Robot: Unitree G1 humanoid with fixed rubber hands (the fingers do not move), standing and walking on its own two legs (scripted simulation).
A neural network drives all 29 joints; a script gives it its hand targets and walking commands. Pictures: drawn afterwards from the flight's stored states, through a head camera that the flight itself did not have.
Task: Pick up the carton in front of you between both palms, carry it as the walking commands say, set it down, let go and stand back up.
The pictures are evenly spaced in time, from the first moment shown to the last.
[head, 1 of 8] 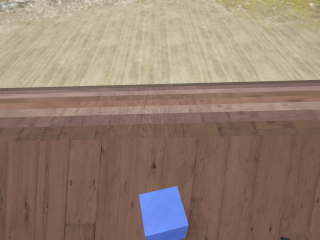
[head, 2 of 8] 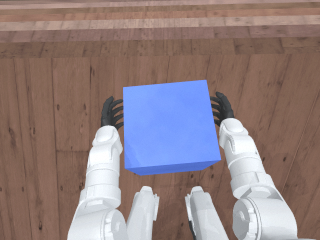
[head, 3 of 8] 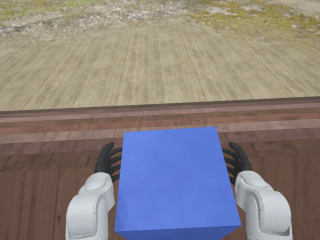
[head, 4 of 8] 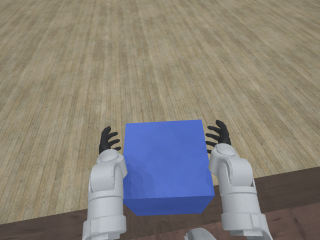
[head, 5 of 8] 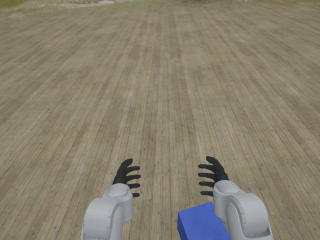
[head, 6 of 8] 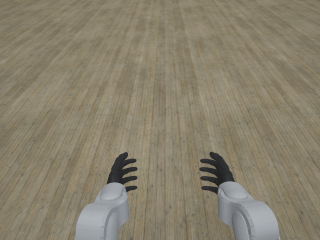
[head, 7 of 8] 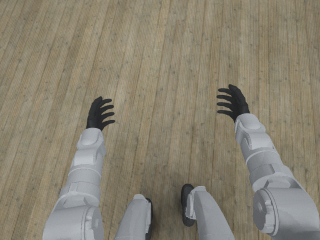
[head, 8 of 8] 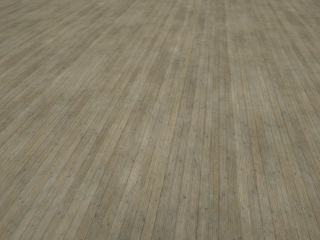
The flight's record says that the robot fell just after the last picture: no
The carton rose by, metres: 0.68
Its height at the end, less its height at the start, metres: -1.28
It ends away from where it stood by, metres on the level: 4.72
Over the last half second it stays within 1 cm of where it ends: yes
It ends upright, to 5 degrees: no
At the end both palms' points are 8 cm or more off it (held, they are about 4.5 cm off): yes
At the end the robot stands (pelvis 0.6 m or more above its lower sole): yes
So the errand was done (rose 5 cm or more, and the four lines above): no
